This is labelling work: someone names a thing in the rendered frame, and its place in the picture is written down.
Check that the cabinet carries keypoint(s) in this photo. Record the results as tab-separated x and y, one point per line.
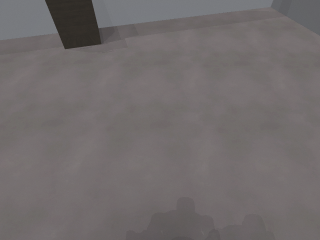
75	21

